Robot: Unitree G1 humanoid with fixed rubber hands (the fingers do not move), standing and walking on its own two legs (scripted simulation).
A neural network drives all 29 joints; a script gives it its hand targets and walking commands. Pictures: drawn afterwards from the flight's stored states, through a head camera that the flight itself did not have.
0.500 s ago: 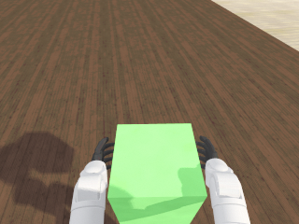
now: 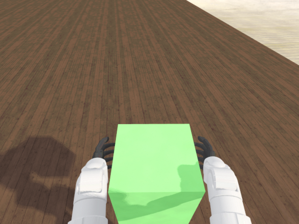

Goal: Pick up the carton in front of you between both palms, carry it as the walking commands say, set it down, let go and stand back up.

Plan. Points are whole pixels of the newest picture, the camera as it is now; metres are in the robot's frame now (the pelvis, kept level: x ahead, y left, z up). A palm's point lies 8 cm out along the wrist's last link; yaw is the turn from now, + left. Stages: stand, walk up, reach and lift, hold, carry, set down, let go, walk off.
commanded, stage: hold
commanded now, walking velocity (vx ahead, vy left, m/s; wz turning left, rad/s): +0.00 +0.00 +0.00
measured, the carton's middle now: (153, 176) +0.30 +0.00 -0.03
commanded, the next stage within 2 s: set down in 0.36 s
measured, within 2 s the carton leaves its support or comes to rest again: neither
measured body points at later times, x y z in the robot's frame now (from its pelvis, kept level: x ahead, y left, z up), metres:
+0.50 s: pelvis +0.02 +0.02 +0.00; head -0.03 +0.03 +0.45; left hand +0.34 +0.15 +0.04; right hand +0.32 -0.15 +0.05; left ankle +0.07 +0.11 -0.74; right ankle +0.02 -0.11 -0.74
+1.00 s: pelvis +0.00 +0.00 -0.06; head +0.19 +0.01 +0.35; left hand +0.38 +0.15 -0.14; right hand +0.37 -0.15 -0.14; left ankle +0.07 +0.11 -0.74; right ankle +0.02 -0.11 -0.74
